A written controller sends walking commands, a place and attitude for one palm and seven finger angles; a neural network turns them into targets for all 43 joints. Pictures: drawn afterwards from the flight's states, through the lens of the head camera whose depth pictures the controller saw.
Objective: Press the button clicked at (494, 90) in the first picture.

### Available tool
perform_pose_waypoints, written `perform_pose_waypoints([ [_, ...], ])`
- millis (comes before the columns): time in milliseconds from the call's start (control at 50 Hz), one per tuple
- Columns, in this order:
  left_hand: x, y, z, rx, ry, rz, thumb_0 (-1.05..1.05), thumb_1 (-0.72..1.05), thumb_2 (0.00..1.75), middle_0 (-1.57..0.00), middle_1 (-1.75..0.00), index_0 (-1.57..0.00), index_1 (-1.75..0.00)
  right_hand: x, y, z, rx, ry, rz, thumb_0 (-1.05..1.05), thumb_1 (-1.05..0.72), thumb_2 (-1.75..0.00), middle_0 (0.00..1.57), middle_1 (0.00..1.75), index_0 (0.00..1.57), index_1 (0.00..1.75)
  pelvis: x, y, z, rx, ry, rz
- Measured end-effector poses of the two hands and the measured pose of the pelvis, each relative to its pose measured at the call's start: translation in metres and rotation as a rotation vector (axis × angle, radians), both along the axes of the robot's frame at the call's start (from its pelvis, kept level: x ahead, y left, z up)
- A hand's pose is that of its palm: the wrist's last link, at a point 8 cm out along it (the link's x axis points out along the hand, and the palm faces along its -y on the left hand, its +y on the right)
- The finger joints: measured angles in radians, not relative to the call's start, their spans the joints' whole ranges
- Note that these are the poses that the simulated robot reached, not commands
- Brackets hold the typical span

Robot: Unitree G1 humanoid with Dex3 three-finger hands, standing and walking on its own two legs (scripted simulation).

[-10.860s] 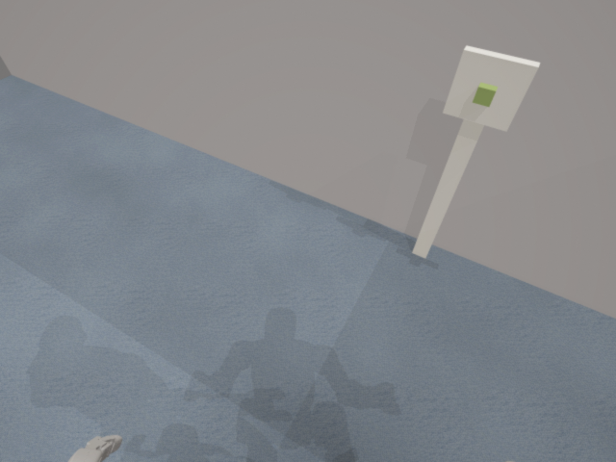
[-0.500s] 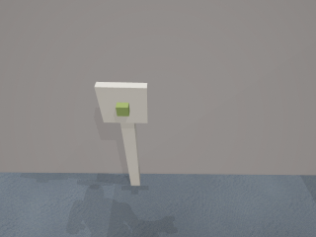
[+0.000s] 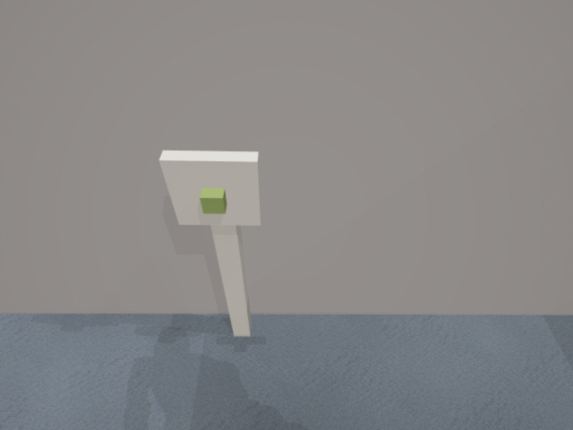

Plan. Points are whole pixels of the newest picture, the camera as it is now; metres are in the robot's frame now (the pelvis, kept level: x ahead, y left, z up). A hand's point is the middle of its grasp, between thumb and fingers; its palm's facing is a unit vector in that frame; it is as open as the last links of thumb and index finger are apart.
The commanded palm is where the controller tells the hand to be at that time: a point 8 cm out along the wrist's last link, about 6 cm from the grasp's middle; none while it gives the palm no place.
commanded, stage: shuffle to correct the standing spot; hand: left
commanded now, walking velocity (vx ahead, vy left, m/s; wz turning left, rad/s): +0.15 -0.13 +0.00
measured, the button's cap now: (214, 199) +0.53 +0.18 -0.02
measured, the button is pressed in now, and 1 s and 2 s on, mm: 0 0 0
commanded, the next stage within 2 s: come to a stop and stand still in 0.06 s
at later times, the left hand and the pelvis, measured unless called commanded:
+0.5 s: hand out of the picture +0.06 +0.15 -0.18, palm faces +0.05 -0.98 -0.19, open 7.4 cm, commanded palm none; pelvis +0.05 -0.02 +0.00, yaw +1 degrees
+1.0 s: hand out of the picture +0.03 +0.13 -0.17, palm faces +0.05 -0.98 -0.19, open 7.3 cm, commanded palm none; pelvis +0.03 -0.04 +0.01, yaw +2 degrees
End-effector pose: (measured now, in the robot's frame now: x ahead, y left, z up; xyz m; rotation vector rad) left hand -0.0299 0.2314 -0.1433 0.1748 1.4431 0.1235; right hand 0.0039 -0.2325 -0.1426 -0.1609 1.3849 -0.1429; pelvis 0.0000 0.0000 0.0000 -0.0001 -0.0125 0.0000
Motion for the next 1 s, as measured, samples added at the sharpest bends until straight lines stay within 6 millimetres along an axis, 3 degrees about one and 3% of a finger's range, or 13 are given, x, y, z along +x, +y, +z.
perform_pose_waypoints([
  [120,-0.026,-0.033,-0.01,-0.056,0.09,0.071,0.01,0.9,0.9,-0.21,-0.29,-0.2,-0.3,-0.009,0.002,-0.006,0.001,0.079,-0.026,0.0,-0.9,-0.9,0.2,0.3,0.2,0.3,0.019,-0.009,-0.007,-0.029,0.004,0.018],
  [260,-0.031,-0.046,-0.022,-0.1,0.178,0.122,0.01,0.91,0.9,-0.21,-0.29,-0.2,-0.3,0.034,0.008,-0.005,-0.038,0.032,-0.015,0.0,-0.9,-0.9,0.2,0.3,0.2,0.3,0.046,-0.002,-0.014,-0.018,-0.011,0.018],
  [360,0.011,-0.041,-0.014,-0.077,0.126,0.084,0.01,0.91,0.9,-0.21,-0.29,-0.2,-0.3,0.049,0.012,0.0,-0.035,-0.012,-0.033,0.0,-0.92,-0.9,0.2,0.3,0.2,0.3,0.051,-0.003,-0.004,-0.013,-0.02,0.001],
  [500,0.081,-0.034,-0.008,-0.002,-0.084,0.054,0.01,0.91,0.9,-0.2,-0.29,-0.2,-0.3,0.056,-0.005,-0.006,-0.002,-0.007,-0.041,0.01,-0.93,-0.9,0.2,0.3,0.2,0.3,0.053,-0.019,-0.004,0.002,-0.026,0.02],
  [660,0.111,-0.031,0.005,0.044,-0.182,0.014,0.01,0.92,0.9,-0.2,-0.29,-0.2,-0.3,0.056,-0.023,-0.004,0.013,-0.046,-0.044,0.01,-0.93,-0.9,0.2,0.3,0.2,0.3,0.045,-0.034,-0.001,0.006,-0.02,0.02],
  [800,0.103,-0.041,0.009,0.035,-0.19,0.023,0.01,0.93,0.9,-0.2,-0.29,-0.2,-0.3,0.039,-0.026,-0.002,0.031,-0.018,-0.026,0.0,-0.91,-0.9,0.2,0.3,0.2,0.3,0.038,-0.041,0.003,0.004,-0.019,0.025],
  [1000,0.05,-0.057,0.004,-0.001,-0.065,0.061,0.01,0.92,0.9,-0.2,-0.29,-0.2,-0.3,0.008,-0.019,-0.002,0.05,0.06,-0.032,0.0,-0.91,-0.9,0.2,0.3,0.2,0.3,0.034,-0.044,0.005,-0.001,-0.015,0.026],
])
